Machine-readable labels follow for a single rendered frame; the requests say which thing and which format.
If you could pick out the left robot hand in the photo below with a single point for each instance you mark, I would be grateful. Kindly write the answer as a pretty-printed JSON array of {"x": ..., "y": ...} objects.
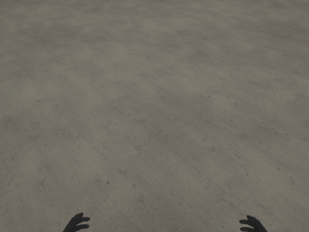
[{"x": 72, "y": 225}]

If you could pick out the right robot hand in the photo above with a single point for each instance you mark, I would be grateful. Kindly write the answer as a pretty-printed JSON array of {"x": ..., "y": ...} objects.
[{"x": 252, "y": 222}]

